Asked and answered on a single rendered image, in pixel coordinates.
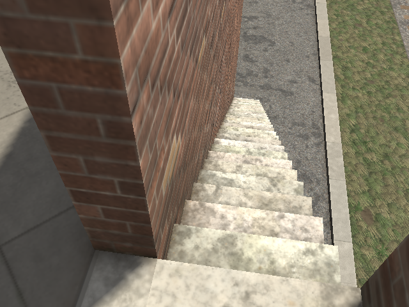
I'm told stairs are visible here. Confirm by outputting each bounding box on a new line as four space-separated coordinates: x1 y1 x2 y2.
166 97 341 285

